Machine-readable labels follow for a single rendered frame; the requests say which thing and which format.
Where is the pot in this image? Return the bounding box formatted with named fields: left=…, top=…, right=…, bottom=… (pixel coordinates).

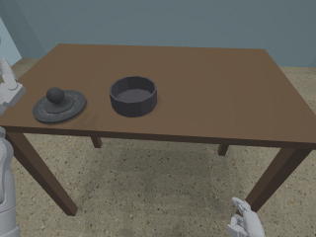
left=109, top=75, right=157, bottom=118

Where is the table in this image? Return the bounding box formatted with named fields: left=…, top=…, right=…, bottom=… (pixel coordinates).
left=0, top=43, right=316, bottom=225

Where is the robot right hand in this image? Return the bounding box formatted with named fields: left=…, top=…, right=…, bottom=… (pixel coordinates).
left=227, top=197, right=266, bottom=237

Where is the knob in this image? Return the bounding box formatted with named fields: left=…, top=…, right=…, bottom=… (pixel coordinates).
left=46, top=87, right=65, bottom=104

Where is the lid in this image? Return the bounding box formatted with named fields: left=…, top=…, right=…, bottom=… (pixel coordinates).
left=32, top=90, right=87, bottom=124

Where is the robot left hand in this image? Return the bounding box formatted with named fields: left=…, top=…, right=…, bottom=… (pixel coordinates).
left=0, top=38, right=26, bottom=117

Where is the left robot forearm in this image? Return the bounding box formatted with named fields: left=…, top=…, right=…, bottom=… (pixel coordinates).
left=0, top=126, right=21, bottom=237

